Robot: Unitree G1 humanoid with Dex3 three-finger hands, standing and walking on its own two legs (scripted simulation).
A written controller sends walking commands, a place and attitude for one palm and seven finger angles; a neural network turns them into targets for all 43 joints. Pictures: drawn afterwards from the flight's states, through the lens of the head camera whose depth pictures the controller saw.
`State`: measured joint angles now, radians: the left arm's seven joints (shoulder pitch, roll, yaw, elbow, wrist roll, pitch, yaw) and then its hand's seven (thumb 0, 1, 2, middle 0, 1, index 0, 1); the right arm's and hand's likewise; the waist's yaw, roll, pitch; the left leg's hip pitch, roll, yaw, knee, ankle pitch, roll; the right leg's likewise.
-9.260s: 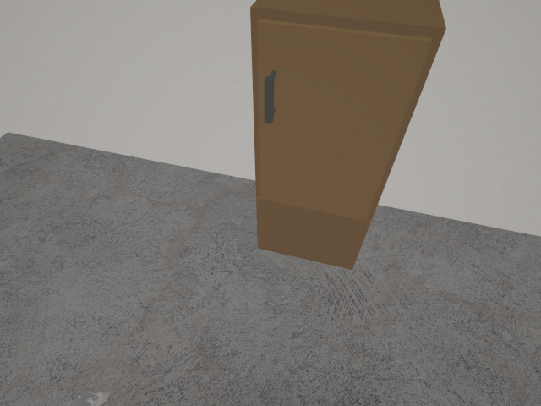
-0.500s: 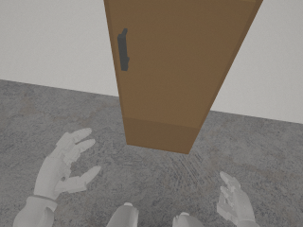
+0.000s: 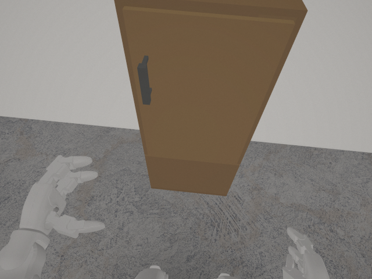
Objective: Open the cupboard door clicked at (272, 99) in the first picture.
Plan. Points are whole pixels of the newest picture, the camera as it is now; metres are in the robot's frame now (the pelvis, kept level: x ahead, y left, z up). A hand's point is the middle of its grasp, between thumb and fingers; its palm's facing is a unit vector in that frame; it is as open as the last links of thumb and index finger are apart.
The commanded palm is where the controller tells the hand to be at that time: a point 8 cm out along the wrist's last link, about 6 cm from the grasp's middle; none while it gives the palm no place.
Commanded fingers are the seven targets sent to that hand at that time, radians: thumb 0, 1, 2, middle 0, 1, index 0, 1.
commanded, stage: raise the hand with hooked fingers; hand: left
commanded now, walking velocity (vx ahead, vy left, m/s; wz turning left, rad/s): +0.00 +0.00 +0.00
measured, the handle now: (146, 80) +0.59 +0.14 +0.08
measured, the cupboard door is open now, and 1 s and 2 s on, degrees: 0 0 0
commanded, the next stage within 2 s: move the hooked fingers beside the handle in 0.98 s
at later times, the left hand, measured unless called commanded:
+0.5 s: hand (54, 167) +0.30 +0.27 +0.09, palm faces -0.03 -1.00 -0.03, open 13.9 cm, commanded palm +0.27 +0.32 +0.10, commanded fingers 0.00 -0.50 0.30 -0.30 -1.20 -0.30 -1.20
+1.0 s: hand (56, 168) +0.30 +0.27 +0.09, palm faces -0.03 -1.00 -0.01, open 14.0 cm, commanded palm +0.27 +0.31 +0.10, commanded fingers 0.00 -0.50 0.30 -0.30 -1.20 -0.30 -1.20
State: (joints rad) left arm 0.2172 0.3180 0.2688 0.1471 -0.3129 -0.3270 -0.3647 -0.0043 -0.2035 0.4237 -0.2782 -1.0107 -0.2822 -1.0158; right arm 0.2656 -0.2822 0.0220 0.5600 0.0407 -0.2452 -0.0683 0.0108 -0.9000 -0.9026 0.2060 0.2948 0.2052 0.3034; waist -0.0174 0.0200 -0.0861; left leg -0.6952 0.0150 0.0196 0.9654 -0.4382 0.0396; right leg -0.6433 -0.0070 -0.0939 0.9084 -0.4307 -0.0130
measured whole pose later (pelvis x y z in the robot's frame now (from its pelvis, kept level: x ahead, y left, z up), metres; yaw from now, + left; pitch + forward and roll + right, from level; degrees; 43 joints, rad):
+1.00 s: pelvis +0.01 +0.00 +0.02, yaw +0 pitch +8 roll -2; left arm -0.07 0.43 0.43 0.47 -0.37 -0.25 -0.56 -0.02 -0.50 0.30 -0.30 -1.20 -0.30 -1.20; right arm 0.29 -0.28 0.06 0.56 0.05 -0.20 -0.08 0.01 -0.90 -0.90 0.21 0.30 0.21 0.30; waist -0.01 0.02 -0.06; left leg -0.58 0.02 0.03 0.84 -0.39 0.03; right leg -0.53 0.00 -0.08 0.78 -0.38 -0.02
